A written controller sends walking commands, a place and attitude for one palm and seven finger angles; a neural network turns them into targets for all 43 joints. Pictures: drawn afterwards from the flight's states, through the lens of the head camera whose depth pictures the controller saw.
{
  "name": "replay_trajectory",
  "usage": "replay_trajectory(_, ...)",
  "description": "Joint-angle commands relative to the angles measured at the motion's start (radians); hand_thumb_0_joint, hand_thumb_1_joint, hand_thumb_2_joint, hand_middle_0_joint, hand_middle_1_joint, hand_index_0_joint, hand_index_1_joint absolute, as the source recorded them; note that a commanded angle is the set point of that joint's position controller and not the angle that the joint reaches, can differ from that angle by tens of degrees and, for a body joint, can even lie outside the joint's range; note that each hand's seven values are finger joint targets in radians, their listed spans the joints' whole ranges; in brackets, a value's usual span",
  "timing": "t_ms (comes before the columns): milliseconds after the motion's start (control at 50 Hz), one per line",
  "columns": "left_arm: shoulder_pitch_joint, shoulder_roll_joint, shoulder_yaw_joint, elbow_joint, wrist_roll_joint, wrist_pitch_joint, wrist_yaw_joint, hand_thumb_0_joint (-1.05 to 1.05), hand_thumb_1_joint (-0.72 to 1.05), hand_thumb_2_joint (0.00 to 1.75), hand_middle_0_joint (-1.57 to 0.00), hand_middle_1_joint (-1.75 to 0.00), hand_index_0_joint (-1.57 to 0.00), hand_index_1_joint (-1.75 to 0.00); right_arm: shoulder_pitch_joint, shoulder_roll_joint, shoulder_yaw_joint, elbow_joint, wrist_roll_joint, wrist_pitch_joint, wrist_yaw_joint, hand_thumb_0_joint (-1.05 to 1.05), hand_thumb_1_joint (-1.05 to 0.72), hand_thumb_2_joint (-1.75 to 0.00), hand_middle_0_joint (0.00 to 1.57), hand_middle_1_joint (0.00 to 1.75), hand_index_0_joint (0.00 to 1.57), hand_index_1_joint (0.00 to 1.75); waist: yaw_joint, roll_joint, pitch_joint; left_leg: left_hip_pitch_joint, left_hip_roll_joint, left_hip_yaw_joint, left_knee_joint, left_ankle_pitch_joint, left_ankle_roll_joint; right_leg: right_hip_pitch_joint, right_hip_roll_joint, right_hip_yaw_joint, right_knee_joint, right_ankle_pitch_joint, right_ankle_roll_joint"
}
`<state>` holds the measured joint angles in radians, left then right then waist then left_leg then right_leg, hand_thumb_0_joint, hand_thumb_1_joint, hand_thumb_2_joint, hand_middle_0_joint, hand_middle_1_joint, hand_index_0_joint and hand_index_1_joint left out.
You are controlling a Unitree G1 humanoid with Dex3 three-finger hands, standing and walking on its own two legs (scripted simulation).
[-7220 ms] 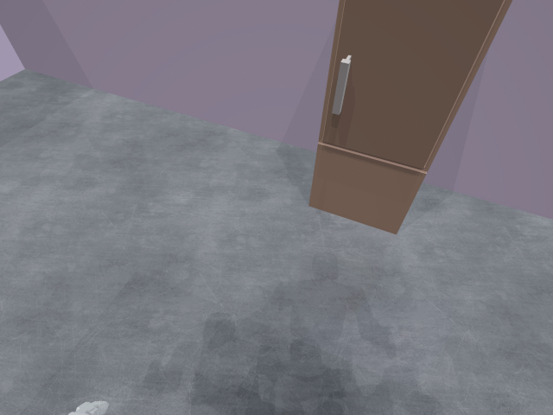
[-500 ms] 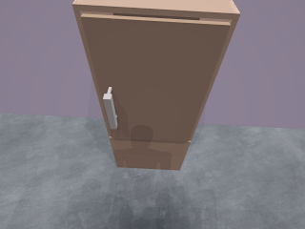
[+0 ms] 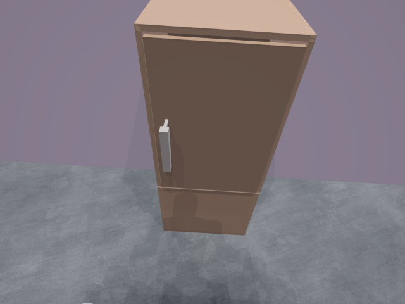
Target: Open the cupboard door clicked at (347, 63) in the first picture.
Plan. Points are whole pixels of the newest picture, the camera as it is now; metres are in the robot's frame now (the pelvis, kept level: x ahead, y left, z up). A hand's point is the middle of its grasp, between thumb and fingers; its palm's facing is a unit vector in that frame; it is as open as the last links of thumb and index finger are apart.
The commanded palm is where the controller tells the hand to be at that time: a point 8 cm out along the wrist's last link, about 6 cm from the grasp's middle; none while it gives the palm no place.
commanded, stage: come to a stop and stand still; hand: left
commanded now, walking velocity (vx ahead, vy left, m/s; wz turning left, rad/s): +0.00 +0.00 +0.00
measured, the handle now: (166, 146) +0.59 +0.15 -0.08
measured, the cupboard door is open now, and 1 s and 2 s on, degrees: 0 0 0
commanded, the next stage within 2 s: look again from close up in 0.38 s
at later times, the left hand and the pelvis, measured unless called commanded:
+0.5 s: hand out of the picture -0.06 +0.23 -0.17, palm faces +0.00 -0.96 -0.27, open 7.4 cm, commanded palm none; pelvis -0.03 +0.01 +0.01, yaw +0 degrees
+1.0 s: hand out of the picture -0.03 +0.16 -0.17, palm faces +0.02 -0.99 -0.15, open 7.4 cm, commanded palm none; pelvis -0.02 +0.00 +0.01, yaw +0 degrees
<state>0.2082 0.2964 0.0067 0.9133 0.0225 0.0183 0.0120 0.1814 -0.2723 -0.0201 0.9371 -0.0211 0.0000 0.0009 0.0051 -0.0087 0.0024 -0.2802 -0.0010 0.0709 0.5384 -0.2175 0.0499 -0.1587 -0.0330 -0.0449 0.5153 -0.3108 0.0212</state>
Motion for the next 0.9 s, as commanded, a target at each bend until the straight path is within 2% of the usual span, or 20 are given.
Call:
replay_trajectory(0, 0.003, 0.165, 0.038, -0.04, 0.001, -0.024, 0.004, 0.0, 0.9, 0.9, -0.2, -0.3, -0.2, -0.3, -0.041, -0.205, -0.049, -0.069, -0.004, -0.024, -0.007, 0.0, -0.9, -0.9, 0.2, 0.3, 0.2, 0.3, 0.004, 0.056, 0.037, -0.043, 0.124, -0.213, -0.267, -0.266, 0.016, -0.06, -0.048, 0.064, -0.11, -0.061, -0.055)
replay_trajectory(60, 0.028, 0.167, 0.036, -0.015, 0.004, -0.022, 0.001, 0.0, 0.9, 0.9, -0.2, -0.3, -0.2, -0.3, -0.033, -0.215, -0.051, -0.057, -0.002, -0.022, -0.006, 0.0, -0.9, -0.9, 0.2, 0.3, 0.2, 0.3, 0.008, 0.068, 0.026, -0.048, 0.133, -0.229, -0.305, -0.322, 0.015, -0.052, -0.044, 0.056, -0.109, -0.067, -0.052)
replay_trajectory(120, 0.048, 0.165, 0.036, 0.008, 0.005, -0.021, 0.0, 0.0, 0.9, 0.9, -0.2, -0.3, -0.2, -0.3, -0.028, -0.22, -0.052, -0.039, -0.001, -0.02, -0.005, 0.0, -0.9, -0.9, 0.2, 0.3, 0.2, 0.3, 0.006, 0.05, 0.036, -0.054, 0.134, -0.23, -0.319, -0.344, 0.01, -0.062, -0.046, 0.06, -0.12, -0.083, -0.052)
replay_trajectory(240, 0.096, 0.154, 0.03, 0.06, 0.005, -0.022, 0.002, 0.0, 0.9, 0.9, -0.2, -0.3, -0.2, -0.3, -0.008, -0.213, -0.05, 0.008, 0.004, -0.017, -0.007, 0.0, -0.9, -0.9, 0.2, 0.3, 0.2, 0.3, 0.004, 0.061, 0.029, -0.023, 0.13, -0.226, -0.326, -0.322, 0.003, -0.07, -0.051, 0.069, -0.137, -0.07, -0.053)
replay_trajectory(260, 0.107, 0.153, 0.03, 0.068, 0.004, -0.023, 0.003, 0.0, 0.9, 0.9, -0.2, -0.3, -0.2, -0.3, 0.001, -0.208, -0.049, 0.014, 0.005, -0.018, -0.007, 0.0, -0.9, -0.9, 0.2, 0.3, 0.2, 0.3, 0.006, 0.058, 0.014, -0.005, 0.131, -0.226, -0.324, -0.299, 0.004, -0.064, -0.054, 0.069, -0.137, -0.054, -0.055)
replay_trajectory(320, 0.117, 0.145, 0.024, 0.092, 0.004, -0.026, 0.006, 0.0, 0.9, 0.9, -0.2, -0.3, -0.2, -0.3, 0.008, -0.204, -0.049, 0.038, 0.009, -0.018, -0.008, 0.0, -0.9, -0.9, 0.2, 0.3, 0.2, 0.3, 0.0, 0.037, 0.024, 0.015, 0.129, -0.216, -0.314, -0.268, 0.0, -0.083, -0.063, 0.08, -0.157, -0.056, -0.054)
replay_trajectory(360, 0.126, 0.136, 0.022, 0.103, 0.004, -0.028, 0.009, 0.0, 0.9, 0.9, -0.2, -0.3, -0.2, -0.3, 0.017, -0.187, -0.045, 0.051, 0.011, -0.016, -0.009, 0.0, -0.9, -0.9, 0.2, 0.3, 0.2, 0.3, -0.002, 0.007, 0.039, 0.022, 0.125, -0.211, -0.301, -0.232, 0.0, -0.096, -0.07, 0.09, -0.175, -0.048, -0.053)
replay_trajectory(440, 0.136, 0.118, 0.017, 0.125, 0.003, -0.029, 0.013, 0.0, 0.9, 0.9, -0.2, -0.3, -0.2, -0.3, 0.024, -0.175, -0.043, 0.081, 0.012, -0.015, -0.01, 0.0, -0.9, -0.9, 0.2, 0.3, 0.2, 0.3, -0.006, 0.026, 0.054, 0.025, 0.126, -0.209, -0.309, -0.232, -0.005, -0.104, -0.07, 0.09, -0.182, -0.051, -0.049)
replay_trajectory(540, 0.163, 0.086, 0.012, 0.143, 0.004, -0.028, 0.018, 0.0, 0.9, 0.9, -0.2, -0.3, -0.2, -0.3, 0.038, -0.135, -0.038, 0.101, 0.012, -0.008, -0.01, 0.0, -0.9, -0.9, 0.2, 0.3, 0.2, 0.3, -0.006, 0.01, 0.077, 0.014, 0.113, -0.196, -0.298, -0.224, -0.012, -0.123, -0.073, 0.098, -0.199, -0.083, -0.045)
replay_trajectory(800, 0.208, -0.02, -0.002, 0.15, -0.001, -0.031, 0.031, 0.0, 0.9, 0.9, -0.2, -0.3, -0.2, -0.3, 0.101, -0.012, -0.016, 0.136, 0.014, -0.008, -0.013, 0.0, -0.9, -0.9, 0.2, 0.3, 0.2, 0.3, -0.006, 0.015, 0.058, 0.036, 0.1, -0.157, -0.254, -0.08, -0.026, -0.103, -0.075, 0.095, -0.196, 0.019, -0.036)
replay_trajectory(880, 0.216, -0.038, -0.002, 0.153, -0.001, -0.03, 0.034, 0.0, 0.9, 0.9, -0.2, -0.3, -0.2, -0.3, 0.116, 0.008, -0.015, 0.145, 0.015, -0.006, -0.015, 0.0, -0.9, -0.9, 0.2, 0.3, 0.2, 0.3, -0.006, 0.017, 0.088, 0.018, 0.099, -0.153, -0.254, -0.083, -0.029, -0.108, -0.071, 0.09, -0.193, 0.024, -0.035)
